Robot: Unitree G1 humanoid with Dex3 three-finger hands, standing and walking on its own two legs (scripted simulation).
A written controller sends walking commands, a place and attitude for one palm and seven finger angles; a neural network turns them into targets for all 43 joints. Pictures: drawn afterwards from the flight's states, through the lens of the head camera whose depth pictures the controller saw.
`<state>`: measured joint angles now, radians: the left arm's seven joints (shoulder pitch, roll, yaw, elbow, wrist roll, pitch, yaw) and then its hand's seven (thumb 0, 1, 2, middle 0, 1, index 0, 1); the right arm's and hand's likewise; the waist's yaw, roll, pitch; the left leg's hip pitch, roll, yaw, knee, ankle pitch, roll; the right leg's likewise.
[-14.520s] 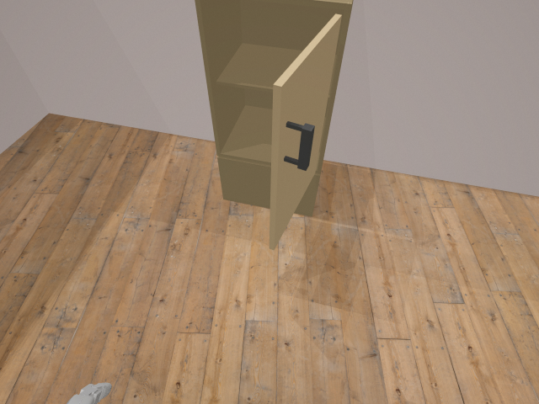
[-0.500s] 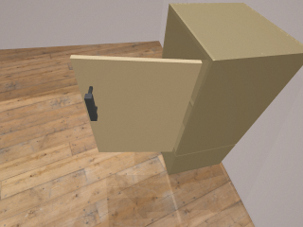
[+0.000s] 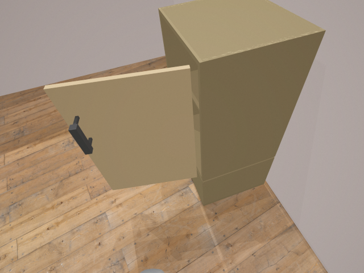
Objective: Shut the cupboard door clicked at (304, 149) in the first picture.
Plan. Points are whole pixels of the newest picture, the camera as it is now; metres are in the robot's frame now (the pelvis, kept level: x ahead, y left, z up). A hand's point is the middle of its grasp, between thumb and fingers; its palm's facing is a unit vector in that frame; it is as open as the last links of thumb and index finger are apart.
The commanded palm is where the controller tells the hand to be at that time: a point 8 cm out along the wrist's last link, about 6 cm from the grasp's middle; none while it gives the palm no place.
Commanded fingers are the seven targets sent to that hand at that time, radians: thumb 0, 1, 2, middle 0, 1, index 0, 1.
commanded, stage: come to a stop and stand still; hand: left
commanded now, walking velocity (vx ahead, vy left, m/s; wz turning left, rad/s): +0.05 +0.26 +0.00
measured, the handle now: (82, 135) +0.51 +0.36 -0.03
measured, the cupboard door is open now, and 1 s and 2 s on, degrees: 79 79 79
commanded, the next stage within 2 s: look again from close up in 0.94 s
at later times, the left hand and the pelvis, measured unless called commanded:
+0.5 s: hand out of the picture -0.05 +0.27 -0.19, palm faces +0.10 -0.97 -0.20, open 7.4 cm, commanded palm none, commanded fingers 0.00 0.90 0.90 -0.20 -0.30 -0.20 -0.30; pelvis -0.03 +0.08 +0.00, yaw +1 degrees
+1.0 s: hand out of the picture -0.05 +0.27 -0.18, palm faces +0.02 -0.98 -0.18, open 7.3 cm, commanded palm none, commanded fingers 0.00 0.90 0.90 -0.20 -0.30 -0.20 -0.30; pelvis -0.05 +0.11 +0.01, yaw +0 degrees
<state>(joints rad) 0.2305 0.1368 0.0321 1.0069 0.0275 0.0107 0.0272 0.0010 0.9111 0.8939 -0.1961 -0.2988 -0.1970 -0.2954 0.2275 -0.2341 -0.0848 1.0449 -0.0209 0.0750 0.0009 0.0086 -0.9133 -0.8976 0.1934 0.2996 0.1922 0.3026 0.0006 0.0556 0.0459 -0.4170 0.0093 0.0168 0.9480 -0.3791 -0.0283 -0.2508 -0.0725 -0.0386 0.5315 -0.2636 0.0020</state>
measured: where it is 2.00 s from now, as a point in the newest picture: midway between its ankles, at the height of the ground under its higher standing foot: outside the picture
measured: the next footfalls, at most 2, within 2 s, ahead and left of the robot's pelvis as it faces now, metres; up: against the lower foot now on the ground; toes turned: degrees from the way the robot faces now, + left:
left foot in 0.36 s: +0.00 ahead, +0.18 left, +0.00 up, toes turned +4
right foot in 0.68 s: -0.01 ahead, -0.02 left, +0.00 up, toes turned -3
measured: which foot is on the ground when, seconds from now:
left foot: up 0.00-0.34, down 0.36-1.00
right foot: down 0.00-0.36, up 0.38-0.66, down 0.68-1.00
